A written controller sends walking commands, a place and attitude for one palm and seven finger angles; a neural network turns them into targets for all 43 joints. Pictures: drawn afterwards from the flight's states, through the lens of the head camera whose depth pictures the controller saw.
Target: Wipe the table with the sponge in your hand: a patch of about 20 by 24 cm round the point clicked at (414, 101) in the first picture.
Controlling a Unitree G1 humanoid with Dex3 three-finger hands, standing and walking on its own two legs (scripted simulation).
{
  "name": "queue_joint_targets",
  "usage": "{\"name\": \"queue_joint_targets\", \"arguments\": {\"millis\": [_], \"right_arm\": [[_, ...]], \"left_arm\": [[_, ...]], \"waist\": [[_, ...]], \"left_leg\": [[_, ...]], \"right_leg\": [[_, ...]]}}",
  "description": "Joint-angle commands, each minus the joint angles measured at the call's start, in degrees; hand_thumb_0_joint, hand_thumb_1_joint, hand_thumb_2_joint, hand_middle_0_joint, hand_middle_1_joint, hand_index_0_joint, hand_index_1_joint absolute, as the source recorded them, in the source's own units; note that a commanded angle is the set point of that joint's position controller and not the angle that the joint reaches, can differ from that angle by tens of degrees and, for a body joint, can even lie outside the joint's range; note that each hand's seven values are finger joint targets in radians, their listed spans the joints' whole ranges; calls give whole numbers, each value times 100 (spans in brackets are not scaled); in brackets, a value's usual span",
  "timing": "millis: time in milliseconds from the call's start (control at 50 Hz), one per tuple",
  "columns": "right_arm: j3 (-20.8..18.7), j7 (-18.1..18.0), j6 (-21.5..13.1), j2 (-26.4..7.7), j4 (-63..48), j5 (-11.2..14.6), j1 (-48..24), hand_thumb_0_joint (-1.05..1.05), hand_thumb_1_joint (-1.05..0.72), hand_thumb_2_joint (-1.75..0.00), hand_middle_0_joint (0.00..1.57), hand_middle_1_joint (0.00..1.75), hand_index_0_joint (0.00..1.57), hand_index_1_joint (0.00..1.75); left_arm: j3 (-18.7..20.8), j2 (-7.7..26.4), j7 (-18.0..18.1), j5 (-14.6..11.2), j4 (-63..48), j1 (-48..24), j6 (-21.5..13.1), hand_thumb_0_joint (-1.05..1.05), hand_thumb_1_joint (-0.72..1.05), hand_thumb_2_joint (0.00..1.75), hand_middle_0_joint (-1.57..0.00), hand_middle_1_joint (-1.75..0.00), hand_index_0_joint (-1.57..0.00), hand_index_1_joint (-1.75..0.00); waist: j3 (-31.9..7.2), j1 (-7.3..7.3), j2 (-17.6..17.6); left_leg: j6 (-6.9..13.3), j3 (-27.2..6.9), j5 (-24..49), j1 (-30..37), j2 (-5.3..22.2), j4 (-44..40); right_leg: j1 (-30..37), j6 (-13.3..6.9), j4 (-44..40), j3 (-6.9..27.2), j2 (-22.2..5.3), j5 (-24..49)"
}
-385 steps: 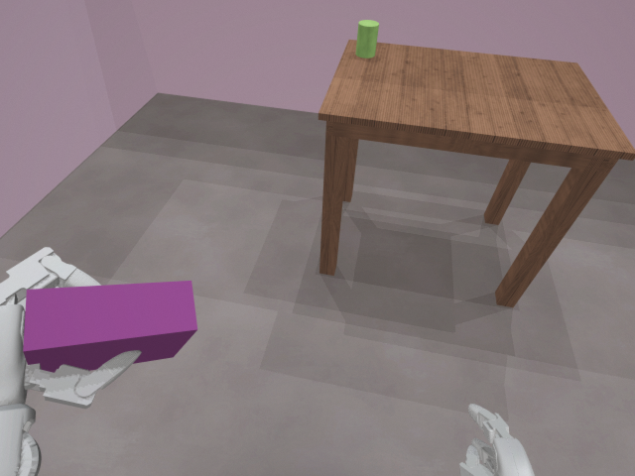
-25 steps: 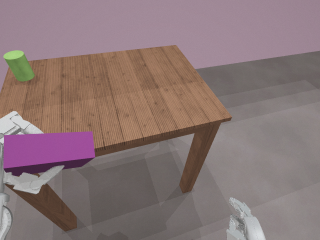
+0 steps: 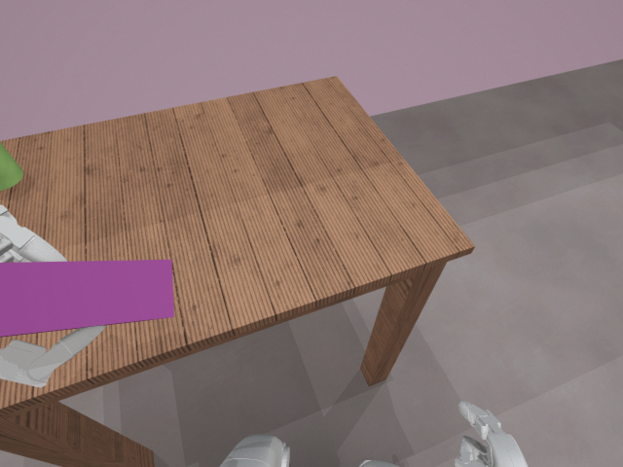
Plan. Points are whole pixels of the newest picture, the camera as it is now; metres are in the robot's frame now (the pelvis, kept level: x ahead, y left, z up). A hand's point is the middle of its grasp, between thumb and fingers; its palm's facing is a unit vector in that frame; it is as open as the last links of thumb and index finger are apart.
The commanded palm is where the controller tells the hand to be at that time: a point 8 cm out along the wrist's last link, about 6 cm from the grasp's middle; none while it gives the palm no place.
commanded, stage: shuffle to correct the standing spot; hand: left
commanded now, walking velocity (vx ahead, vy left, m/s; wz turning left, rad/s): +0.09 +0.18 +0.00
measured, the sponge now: (104, 297) +0.23 +0.20 +0.17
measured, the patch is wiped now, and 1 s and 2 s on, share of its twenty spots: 0.00 0.00 0.00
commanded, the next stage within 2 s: come to a stop and stand still in 0.08 s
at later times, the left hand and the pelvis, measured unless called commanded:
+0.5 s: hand out of the picture +0.29 +0.31 +0.20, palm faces +0.35 -0.86 -0.37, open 9.1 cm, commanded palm +0.23 +0.35 +0.20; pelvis +0.05 +0.08 +0.02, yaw -3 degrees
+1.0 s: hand out of the picture +0.29 +0.33 +0.18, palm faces +0.23 -0.88 -0.42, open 9.1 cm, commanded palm +0.24 +0.38 +0.20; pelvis +0.06 +0.11 +0.03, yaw -3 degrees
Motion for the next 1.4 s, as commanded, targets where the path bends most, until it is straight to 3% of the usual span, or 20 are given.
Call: {"name": "queue_joint_targets", "arguments": {"millis": [0, 40, 160, 200, 240, 260, 300, 380, 420, 480, 540, 680, 700, 720, 740, 780, 860, 980, 1160, 1380], "right_arm": [[-197, -34, -275, -570, -797, -13, -431, 0, -90, -90, 20, 30, 20, 30], [-147, -108, -392, -522, -750, -21, -418, 0, -90, -90, 20, 30, 20, 30], [-132, -346, -757, -365, -877, -32, -676, 0, -90, -90, 20, 30, 20, 30], [-140, -395, -745, -382, -880, 4, -613, 0, -90, -90, 20, 30, 20, 30], [-229, -423, -719, -605, -953, 78, -540, 0, -90, -90, 20, 30, 20, 30], [-260, -404, -694, -687, -1011, 94, -533, 0, -90, -90, 20, 30, 20, 30], [-163, -402, -707, -441, -957, -18, -634, 0, -90, -90, 20, 30, 20, 30], [-113, -229, -802, -441, -1032, -14, -675, 0, -90, -90, 20, 30, 20, 30], [-83, -230, -786, -474, -1060, -17, -599, 0, -90, -90, 20, 30, 20, 30], [-99, -333, -687, -456, -1019, 56, -560, 0, -90, -90, 20, 30, 20, 30], [-23, -433, -622, -440, -994, 17, -666, 0, -90, -90, 20, 30, 20, 30], [-23, -532, -614, -476, -979, 67, -811, 0, -90, -90, 20, 30, 20, 30], [-258, -519, -847, -774, -784, -273, -121, 0, -90, -90, 20, 30, 20, 30], [-23, -489, -791, -150, -406, -55, -401, 0, -90, -90, 20, 30, 20, 30], [-280, -431, -880, -577, -881, 33, -237, 0, -90, -90, 20, 30, 20, 30], [-256, -266, -934, -533, -958, 155, -477, 0, -90, -90, 20, 30, 20, 30], [-235, -236, -982, -615, -1078, 72, -531, 0, -90, -90, 20, 30, 20, 30], [-164, -440, -1039, -599, -1075, 77, -647, 0, -90, -90, 20, 30, 20, 30], [-169, -300, -1144, -628, -886, 25, -377, 0, -90, -90, 20, 30, 20, 30], [-73, -394, -848, -554, -1052, 55, -688, 0, -90, -90, 20, 30, 20, 30]], "left_arm": [[592, 769, 141, 5, -996, -638, -384, 0, 10, 130, -120, -160, -120, -160], [289, 615, 147, 22, -850, -836, -270, 0, 10, 130, -120, -160, -120, -160], [372, 749, 333, 75, -988, -724, -78, 0, 10, 130, -120, -160, -120, -160], [242, 531, 314, 66, -948, -743, -80, 0, 10, 130, -120, -160, -120, -160], [298, 498, 313, 49, -944, -884, -59, 0, 10, 130, -120, -160, -120, -160], [265, 512, 279, 58, -888, -1011, -45, 0, 10, 130, -120, -160, -120, -160], [272, 524, 196, 40, -753, -869, 1, 0, 10, 130, -120, -160, -120, -160], [230, 606, 200, 108, -1596, -651, 26, 0, 10, 130, -120, -160, -120, -160], [224, 625, 157, 58, -1592, -596, 70, 0, 10, 130, -120, -160, -120, -160], [282, 576, 202, -44, -1176, -123, 265, 0, 10, 130, -120, -160, -120, -160], [238, 578, 226, -87, -1117, -522, 303, 0, 10, 130, -120, -160, -120, -160], [42, 512, 291, 10, -966, -687, 437, 0, 10, 130, -120, -160, -120, -160], [3101, 4809, 150, 823, -1732, -6090, -193, 0, 10, 130, -120, -160, -120, -160], [797, 1408, -80, 322, 1378, -2837, 83, 0, 10, 130, -120, -160, -120, -160], [200, 571, -161, 175, 1436, -1452, 101, 0, 10, 130, -120, -160, -120, -160], [-494, -58, -136, -64, 104, -695, -21, 0, 10, 130, -120, -160, -120, -160], [103, 767, 29, -18, -683, -384, -122, 0, 10, 130, -120, -160, -120, -160], [731, 1186, 146, -1, -944, -754, -342, 0, 10, 130, -120, -160, -120, -160], [32, 512, 75, 54, -914, -561, -252, 0, 10, 130, -120, -160, -120, -160], [297, 695, 139, 42, -976, -631, -55, 0, 10, 130, -120, -160, -120, -160]], "waist": [[-970, 68, -289], [-841, 59, -539], [-963, 300, -1249], [-933, 182, -961], [-1224, 180, 201], [-1288, 242, 320], [-1255, 154, 1185], [-1501, 212, 1158], [-1558, 130, 1033], [-1500, 92, 182], [-1474, 110, 512], [-1094, 111, 240], [49, 430, -685], [-1011, 218, -774], [-1052, 458, -186], [-1591, 335, 628], [-1211, 366, -392], [-1052, 260, 497], [-1560, 230, 313], [-1272, 207, 354]], "left_leg": [[-138, -411, 840, -891, 781, -371], [-100, 82, 1375, -300, 677, -1609], [26, 958, 1175, 1233, 126, -4359], [89, 648, 1141, 1754, 237, -5028], [402, -619, 2567, 2259, 1148, -5482], [559, -1112, 3071, 2078, 1548, -5763], [776, -1496, 2762, 1940, 1829, -6348], [419, -359, 3298, 2006, 1515, -5569], [246, -343, 2641, 1485, 1359, -5463], [-5, -10, 2029, 1629, 882, -5351], [-1, -50, 1879, 1621, 900, -5583], [15, -2, 659, 1516, 730, -5892], [142, 347, 1339, 750, 722, -4825], [121, 233, 1602, 1628, 69, -4941], [21, 352, 1800, 1941, 283, -5002], [136, 217, 2148, 2209, 482, -5513], [118, -29, 868, 1606, 508, -5737], [203, -344, 442, 1445, 699, -6172], [81, -229, 2845, 2121, 735, -5633], [63, -158, 1748, 1800, 638, -5860]], "right_leg": [[382, -446, -1993, 2091, -1984, 2612], [-51, -252, -2137, 1614, -1695, 1876], [445, 12, -1949, 1612, -1684, 813], [382, 215, -1352, 1357, -1397, 678], [93, 640, -234, 855, -483, 557], [103, 684, 80, 844, -265, -275], [-68, 700, 617, 990, -254, -1054], [749, 602, -1144, 867, -221, 270], [1380, 584, -1664, 1025, -318, 1286], [1116, 465, -1709, 1400, -441, 1884], [1048, 548, -1754, 1325, -403, 1667], [853, 546, -2134, 1311, -379, 848], [-100, 836, -2915, 1831, -831, 1565], [172, 256, -2372, 1959, -967, 1699], [345, 479, -2292, 2194, -837, 2252], [982, 575, -1749, 1573, -631, 1647], [797, 582, -2070, 1451, -480, 398], [856, 558, -1773, 1223, -399, 429], [1104, 588, -1719, 1049, -451, 1710], [1121, 582, -1989, 1058, -431, 1407]]}}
